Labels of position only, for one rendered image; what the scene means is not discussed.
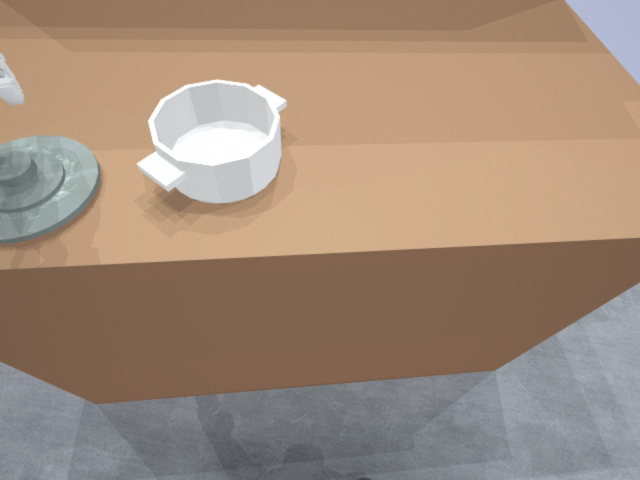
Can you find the table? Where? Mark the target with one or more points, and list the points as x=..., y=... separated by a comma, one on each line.
x=459, y=181

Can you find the lid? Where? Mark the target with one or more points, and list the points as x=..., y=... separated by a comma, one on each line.
x=66, y=180

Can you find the left robot hand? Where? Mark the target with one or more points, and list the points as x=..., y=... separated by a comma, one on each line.
x=10, y=90

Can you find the knob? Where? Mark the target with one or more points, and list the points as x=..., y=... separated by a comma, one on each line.
x=16, y=168

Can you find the pot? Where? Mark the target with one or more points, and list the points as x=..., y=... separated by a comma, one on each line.
x=216, y=141

